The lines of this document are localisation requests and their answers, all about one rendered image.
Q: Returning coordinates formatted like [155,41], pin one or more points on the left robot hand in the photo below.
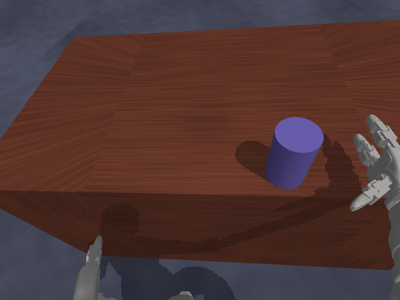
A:
[87,286]

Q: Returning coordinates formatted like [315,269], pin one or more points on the can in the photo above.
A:
[295,144]

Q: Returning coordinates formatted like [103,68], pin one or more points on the right robot hand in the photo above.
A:
[382,171]

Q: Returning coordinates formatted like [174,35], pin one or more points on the right robot arm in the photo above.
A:
[393,206]

